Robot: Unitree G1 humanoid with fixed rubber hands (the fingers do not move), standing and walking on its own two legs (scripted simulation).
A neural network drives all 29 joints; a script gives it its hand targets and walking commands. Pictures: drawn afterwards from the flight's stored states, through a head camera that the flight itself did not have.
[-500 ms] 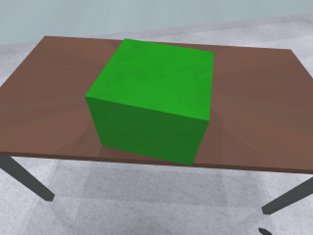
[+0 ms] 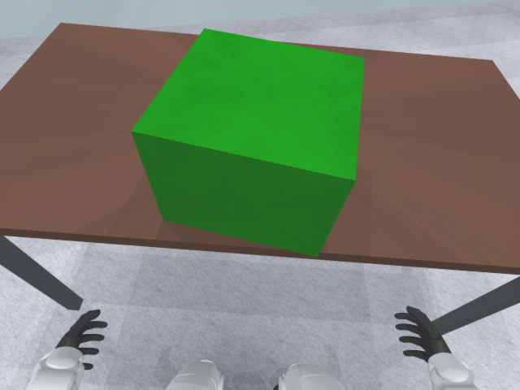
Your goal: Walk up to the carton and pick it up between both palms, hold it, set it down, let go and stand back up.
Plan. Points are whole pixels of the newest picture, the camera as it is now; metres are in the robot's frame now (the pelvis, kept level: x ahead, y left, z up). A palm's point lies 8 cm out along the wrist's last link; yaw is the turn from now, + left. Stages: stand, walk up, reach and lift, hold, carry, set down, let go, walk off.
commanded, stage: reach and lift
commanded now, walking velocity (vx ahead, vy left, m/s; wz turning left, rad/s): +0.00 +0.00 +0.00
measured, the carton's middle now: (260, 141) +0.51 +0.00 +0.05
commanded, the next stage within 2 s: none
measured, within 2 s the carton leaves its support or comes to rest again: neither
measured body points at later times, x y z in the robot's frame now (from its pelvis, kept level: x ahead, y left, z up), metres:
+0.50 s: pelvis +0.04 +0.02 +0.02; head +0.08 +0.06 +0.46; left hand +0.24 +0.29 -0.06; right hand +0.20 -0.27 -0.04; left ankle +0.06 +0.12 -0.72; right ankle +0.04 -0.11 -0.72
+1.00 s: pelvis +0.01 +0.01 +0.02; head +0.02 +0.04 +0.47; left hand +0.22 +0.27 -0.02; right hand +0.17 -0.24 +0.01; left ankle +0.06 +0.12 -0.72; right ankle +0.04 -0.11 -0.72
